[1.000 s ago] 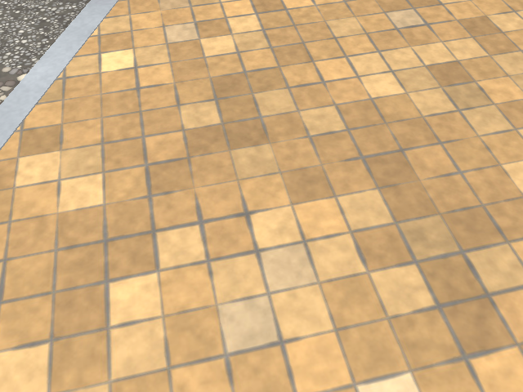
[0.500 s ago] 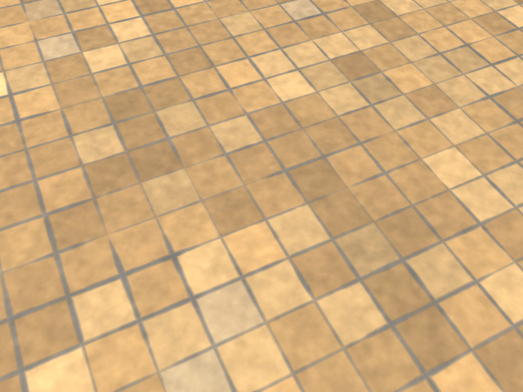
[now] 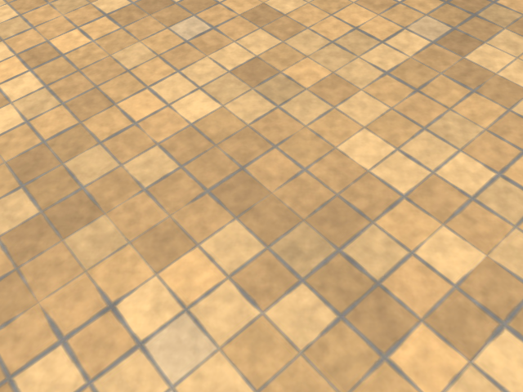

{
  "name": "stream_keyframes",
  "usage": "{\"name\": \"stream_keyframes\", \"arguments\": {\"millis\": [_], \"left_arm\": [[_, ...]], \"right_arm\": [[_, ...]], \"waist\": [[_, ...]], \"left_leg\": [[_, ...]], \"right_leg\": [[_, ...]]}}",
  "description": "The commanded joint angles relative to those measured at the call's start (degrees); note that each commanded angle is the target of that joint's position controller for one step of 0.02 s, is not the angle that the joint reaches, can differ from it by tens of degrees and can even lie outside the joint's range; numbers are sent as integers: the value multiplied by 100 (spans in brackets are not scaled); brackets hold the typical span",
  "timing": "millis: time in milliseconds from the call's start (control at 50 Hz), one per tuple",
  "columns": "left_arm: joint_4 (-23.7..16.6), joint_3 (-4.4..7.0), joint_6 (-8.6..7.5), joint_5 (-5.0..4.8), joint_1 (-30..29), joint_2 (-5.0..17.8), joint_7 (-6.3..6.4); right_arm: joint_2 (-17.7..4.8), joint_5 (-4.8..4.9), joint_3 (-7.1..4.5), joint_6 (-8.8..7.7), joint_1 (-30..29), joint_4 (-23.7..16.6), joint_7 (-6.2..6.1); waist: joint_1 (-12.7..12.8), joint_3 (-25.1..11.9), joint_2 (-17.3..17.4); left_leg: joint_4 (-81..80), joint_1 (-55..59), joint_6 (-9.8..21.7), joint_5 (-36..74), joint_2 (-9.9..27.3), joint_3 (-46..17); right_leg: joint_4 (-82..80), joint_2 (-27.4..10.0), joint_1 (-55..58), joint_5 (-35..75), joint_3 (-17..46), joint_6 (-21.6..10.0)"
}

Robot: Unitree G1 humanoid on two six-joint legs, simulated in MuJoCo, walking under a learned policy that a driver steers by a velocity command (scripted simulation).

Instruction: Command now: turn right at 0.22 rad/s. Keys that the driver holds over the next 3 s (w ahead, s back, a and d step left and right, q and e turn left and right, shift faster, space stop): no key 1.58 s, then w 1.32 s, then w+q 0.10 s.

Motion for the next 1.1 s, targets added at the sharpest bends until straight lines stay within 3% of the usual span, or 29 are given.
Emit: {"name": "stream_keyframes", "arguments": {"millis": [20,100,140,160,180,200,220,260,300,360,480,740,1100], "left_arm": [[-174,135,-40,47,151,793,8],[-64,86,-10,51,8,790,-2],[14,38,11,-23,-49,704,30],[20,-36,-16,-48,74,468,27],[64,-64,-25,-129,294,291,12],[160,-61,2,-43,128,399,7],[240,-67,1,-12,126,410,-18],[372,-40,-50,-13,61,533,-35],[553,-46,-98,-27,189,540,-36],[811,-88,-120,-43,246,424,12],[1202,-126,-134,-54,328,401,58],[1741,-225,-129,-66,557,291,121],[2034,-306,-117,-78,704,51,166]], "right_arm": [[-310,29,-34,-25,108,-258,-26],[-261,84,-4,-96,346,-141,-76],[-168,49,45,-192,681,14,-97],[-386,-51,38,-277,678,4,-116],[-749,-50,7,-334,259,-116,-97],[-573,-18,52,-370,-79,-121,-25],[-386,-15,114,-408,-264,-130,11],[-404,17,120,-432,-45,3,-4],[-393,57,123,-442,152,133,-35],[-328,55,138,-429,309,297,-37],[-270,49,169,-434,397,588,-28],[-73,53,307,-450,649,1139,-53],[136,49,400,-464,1000,1524,-102]], "waist": [[112,-512,-818],[29,-456,-796],[-191,-418,-541],[-73,-459,-66],[283,-324,584],[252,-116,710],[316,-91,642],[172,-76,672],[126,-88,389],[54,-16,-9],[5,-5,-211],[35,10,-131],[13,98,-142]], "left_leg": [[-627,263,61,-93,-51,11],[-1758,1029,217,24,-206,106],[-3256,1908,345,1090,-145,38],[-3732,2205,465,1103,511,-743],[-3958,1776,773,1339,1251,-1591],[-3946,878,928,1278,1377,-1539],[-3949,743,774,997,1095,-1265],[-3960,814,499,563,657,-941],[-3896,1117,478,664,534,-808],[-3787,1316,516,710,494,-736],[-3692,1438,531,854,406,-640],[-3626,1445,513,1167,335,-570],[-3550,1485,522,1440,313,-561]], "right_leg": [[-694,-1535,496,831,1362,-870],[-576,-1508,240,565,1546,-752],[-384,-1335,-166,296,1483,-373],[-106,-1076,-427,-44,1305,-58],[59,-366,-460,-586,656,160],[84,-328,298,-662,488,216],[-84,-398,644,-273,556,217],[-228,-537,831,229,667,227],[-294,-641,658,319,743,222],[-469,-670,485,234,801,268],[-601,-733,446,200,864,276],[-542,-802,571,375,830,238],[-422,-807,551,529,743,267]]}}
